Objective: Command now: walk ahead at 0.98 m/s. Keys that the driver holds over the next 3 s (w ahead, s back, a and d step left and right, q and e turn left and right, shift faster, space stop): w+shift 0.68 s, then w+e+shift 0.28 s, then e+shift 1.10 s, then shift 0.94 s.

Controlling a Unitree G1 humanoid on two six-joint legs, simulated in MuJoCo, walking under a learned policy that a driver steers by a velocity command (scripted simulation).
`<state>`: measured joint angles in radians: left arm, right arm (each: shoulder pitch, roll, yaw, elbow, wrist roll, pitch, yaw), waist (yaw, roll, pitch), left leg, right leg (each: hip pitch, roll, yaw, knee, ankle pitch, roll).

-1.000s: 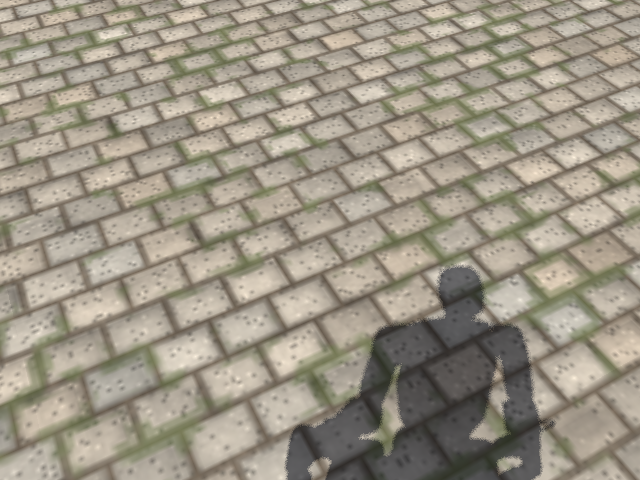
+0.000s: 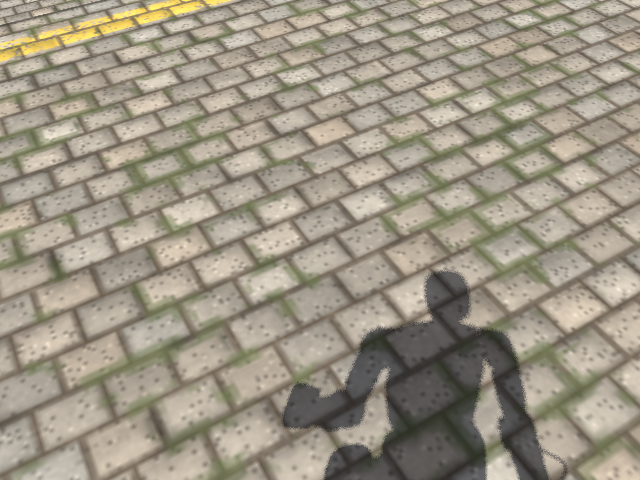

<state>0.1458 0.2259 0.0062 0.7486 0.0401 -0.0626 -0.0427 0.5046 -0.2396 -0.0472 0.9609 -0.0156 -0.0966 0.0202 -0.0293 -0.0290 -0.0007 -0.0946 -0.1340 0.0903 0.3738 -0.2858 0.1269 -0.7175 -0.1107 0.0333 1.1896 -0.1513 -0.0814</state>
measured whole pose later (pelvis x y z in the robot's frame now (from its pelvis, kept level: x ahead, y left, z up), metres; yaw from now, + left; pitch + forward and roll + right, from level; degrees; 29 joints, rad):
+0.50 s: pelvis +0.48 -0.03 +0.01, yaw +1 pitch +0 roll -2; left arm 0.52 0.26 0.05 1.01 0.01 -0.11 -0.02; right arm 0.11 -0.26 0.00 0.77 -0.04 -0.07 0.05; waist 0.04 0.03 0.01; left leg -0.73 0.13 -0.03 1.05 -0.12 0.07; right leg -0.01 0.12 -0.07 0.26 -0.26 -0.10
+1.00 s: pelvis +0.97 +0.02 +0.00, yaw -9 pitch +0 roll +2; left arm 0.12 0.27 0.03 0.80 0.01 -0.03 -0.05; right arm 0.48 -0.26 -0.04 1.01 -0.02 -0.13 0.01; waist -0.03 -0.03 0.03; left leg 0.09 -0.07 0.24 0.24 -0.33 0.06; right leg -0.78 -0.11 -0.04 1.03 0.01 -0.11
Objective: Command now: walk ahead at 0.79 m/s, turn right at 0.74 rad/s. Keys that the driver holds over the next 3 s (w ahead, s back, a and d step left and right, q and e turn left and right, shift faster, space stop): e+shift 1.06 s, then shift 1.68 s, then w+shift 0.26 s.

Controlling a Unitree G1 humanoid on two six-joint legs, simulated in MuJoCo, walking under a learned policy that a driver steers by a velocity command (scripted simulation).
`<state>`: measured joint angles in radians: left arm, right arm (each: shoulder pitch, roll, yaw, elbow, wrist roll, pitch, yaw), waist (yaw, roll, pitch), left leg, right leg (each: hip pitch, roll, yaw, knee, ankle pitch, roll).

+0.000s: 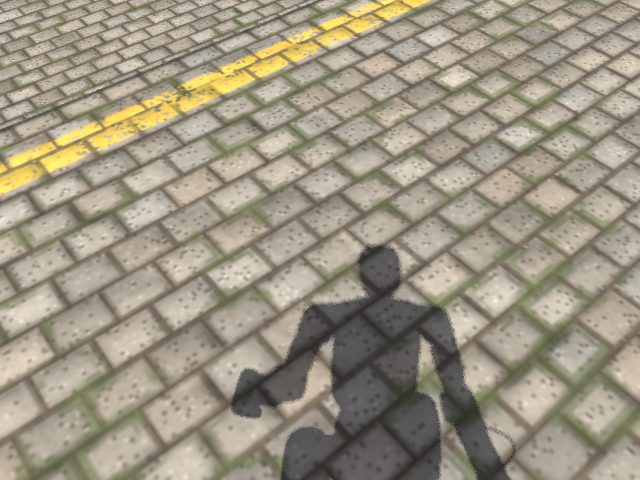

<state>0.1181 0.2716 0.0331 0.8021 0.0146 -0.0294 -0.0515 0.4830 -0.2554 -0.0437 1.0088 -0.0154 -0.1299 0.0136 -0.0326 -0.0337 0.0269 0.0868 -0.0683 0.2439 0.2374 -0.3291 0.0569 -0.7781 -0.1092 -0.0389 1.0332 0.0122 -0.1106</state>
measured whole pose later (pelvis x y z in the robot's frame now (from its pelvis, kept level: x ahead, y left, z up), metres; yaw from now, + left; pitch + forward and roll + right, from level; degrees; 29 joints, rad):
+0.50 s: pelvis +0.29 +0.01 +0.00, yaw -28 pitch +1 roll +0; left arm 0.31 0.32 0.10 0.76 0.00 0.03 0.02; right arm 0.03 -0.26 0.00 0.65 -0.03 0.03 -0.04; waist 0.08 0.02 0.08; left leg -0.67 0.07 -0.15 0.98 -0.26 -0.08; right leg -0.30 0.25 0.22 0.46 -0.13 -0.13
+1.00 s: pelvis +0.38 +0.06 +0.01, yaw -57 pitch -1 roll +0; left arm 0.20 0.36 0.09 0.67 0.01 0.10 -0.06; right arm 0.19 -0.28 -0.02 0.65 -0.03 0.02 -0.04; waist 0.00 -0.05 0.09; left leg -0.22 0.05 0.15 0.43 -0.19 0.03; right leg -0.50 0.00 0.03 1.09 -0.38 0.07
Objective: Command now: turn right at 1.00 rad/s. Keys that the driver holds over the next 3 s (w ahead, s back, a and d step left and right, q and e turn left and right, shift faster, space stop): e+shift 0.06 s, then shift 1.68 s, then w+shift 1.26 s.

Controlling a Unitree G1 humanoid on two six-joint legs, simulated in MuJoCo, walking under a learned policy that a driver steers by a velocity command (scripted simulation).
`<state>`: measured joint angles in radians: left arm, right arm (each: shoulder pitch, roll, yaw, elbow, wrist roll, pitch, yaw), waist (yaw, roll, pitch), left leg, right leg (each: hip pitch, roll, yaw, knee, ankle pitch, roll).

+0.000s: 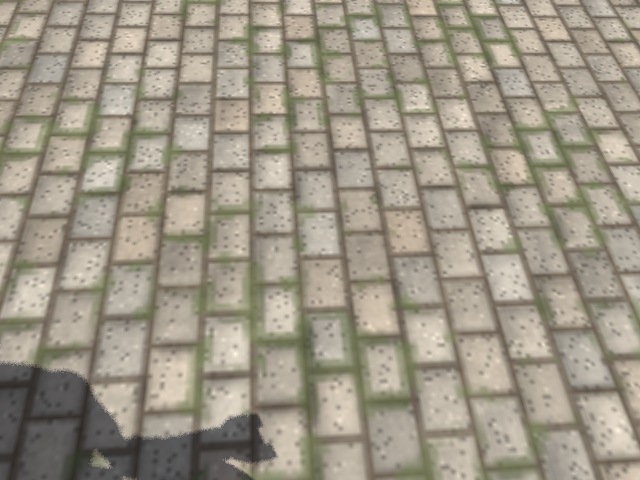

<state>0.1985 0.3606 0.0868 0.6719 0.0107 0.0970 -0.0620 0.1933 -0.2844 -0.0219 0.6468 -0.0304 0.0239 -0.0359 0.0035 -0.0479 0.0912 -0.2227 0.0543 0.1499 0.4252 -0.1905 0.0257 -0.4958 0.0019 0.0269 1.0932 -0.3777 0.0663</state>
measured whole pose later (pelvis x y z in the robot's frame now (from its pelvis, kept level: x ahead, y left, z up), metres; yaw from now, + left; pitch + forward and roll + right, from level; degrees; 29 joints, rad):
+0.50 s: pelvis -0.01 -0.04 +0.00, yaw -14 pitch -1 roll +1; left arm 0.17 0.23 0.00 0.71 0.02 0.02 0.00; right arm 0.28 -0.30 -0.05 0.76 -0.01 0.09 0.00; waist -0.02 0.04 0.05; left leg -0.36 0.03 0.02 0.81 -0.39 -0.02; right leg -0.19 0.07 0.03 0.41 -0.20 -0.08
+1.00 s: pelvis -0.01 -0.02 +0.00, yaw -15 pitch -2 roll +0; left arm 0.23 0.24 0.01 1.02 0.01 0.01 0.02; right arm 0.23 -0.23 0.00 0.90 -0.01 0.01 -0.02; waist 0.00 0.01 0.03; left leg -0.14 -0.01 0.02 0.40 -0.23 0.03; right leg -0.16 0.07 0.05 0.37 -0.17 -0.04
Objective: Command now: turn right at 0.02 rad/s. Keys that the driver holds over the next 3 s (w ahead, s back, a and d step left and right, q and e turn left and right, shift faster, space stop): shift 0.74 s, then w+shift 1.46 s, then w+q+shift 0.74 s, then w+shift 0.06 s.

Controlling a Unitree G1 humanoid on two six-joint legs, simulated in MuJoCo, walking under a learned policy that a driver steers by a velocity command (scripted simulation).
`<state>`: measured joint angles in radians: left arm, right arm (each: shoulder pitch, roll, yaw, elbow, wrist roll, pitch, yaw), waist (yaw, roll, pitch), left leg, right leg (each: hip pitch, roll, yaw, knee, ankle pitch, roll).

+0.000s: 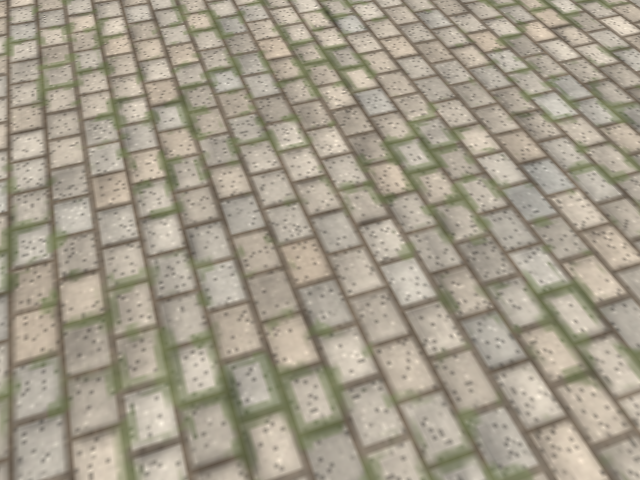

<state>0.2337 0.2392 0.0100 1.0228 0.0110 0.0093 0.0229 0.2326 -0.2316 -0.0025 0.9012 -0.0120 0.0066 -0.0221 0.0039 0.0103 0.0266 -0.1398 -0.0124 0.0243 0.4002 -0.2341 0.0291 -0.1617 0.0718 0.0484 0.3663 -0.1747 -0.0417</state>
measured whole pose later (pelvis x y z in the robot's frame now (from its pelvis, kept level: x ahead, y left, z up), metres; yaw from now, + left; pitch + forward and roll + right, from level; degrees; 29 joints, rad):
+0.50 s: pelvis +0.01 +0.01 +0.00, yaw +0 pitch -1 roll -1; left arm 0.24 0.17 -0.01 1.18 0.01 0.00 0.04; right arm 0.29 -0.18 0.02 1.09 -0.01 0.00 -0.04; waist 0.00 0.01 0.02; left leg -0.13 -0.02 0.02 0.39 -0.24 0.04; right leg -0.15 0.06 0.05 0.36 -0.18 -0.03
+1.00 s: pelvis +0.05 -0.01 +0.00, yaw +1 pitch +1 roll +0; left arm 0.21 0.20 0.03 1.05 0.03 -0.04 -0.03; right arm 0.43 -0.21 -0.05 1.12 -0.01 -0.04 -0.02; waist -0.02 0.03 -0.04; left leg -0.07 -0.01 0.00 0.30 -0.26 0.04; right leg -0.38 -0.02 -0.05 0.71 -0.33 -0.04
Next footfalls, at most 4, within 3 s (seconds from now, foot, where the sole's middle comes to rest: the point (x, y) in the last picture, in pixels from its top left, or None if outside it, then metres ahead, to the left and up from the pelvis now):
1.08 right None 0.14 -0.13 -0.78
1.54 left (314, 452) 0.59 0.05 -0.78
2.00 right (374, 281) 1.05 -0.10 -0.78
2.48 left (316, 170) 1.50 0.05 -0.78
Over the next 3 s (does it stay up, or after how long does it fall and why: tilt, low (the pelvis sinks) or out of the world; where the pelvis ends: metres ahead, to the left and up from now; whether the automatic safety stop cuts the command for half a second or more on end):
stays up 1.80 0.09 -0.02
